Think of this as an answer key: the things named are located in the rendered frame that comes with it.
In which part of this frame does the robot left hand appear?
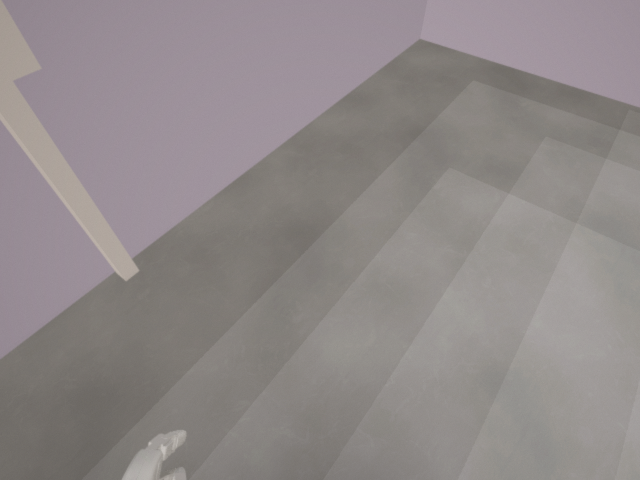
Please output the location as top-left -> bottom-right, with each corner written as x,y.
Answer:
122,430 -> 187,480

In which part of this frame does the panel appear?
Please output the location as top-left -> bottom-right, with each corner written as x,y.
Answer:
0,0 -> 139,281

